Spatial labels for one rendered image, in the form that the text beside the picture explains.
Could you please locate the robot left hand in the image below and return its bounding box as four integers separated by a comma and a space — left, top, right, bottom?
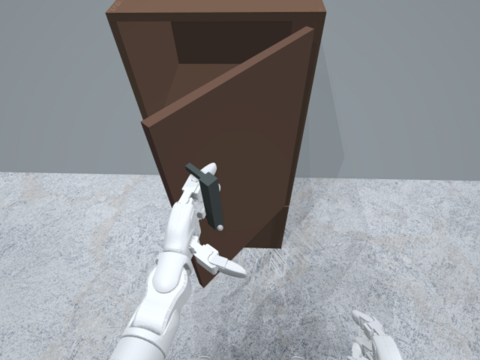
163, 163, 247, 278

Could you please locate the robot right hand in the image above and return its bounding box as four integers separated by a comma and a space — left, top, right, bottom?
347, 310, 403, 360

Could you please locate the robot left forearm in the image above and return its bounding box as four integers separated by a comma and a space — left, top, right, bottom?
109, 251, 193, 360

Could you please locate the handle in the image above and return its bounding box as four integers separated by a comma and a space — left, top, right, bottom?
185, 163, 224, 230

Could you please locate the cupboard door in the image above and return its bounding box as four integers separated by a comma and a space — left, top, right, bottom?
141, 26, 314, 288

